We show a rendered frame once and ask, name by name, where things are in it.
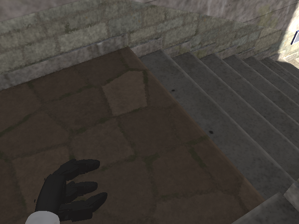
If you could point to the left robot forearm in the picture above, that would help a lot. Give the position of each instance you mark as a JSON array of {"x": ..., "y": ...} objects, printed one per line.
[{"x": 43, "y": 217}]

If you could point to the robot left hand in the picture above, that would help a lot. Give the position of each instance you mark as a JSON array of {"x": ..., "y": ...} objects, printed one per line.
[{"x": 58, "y": 197}]

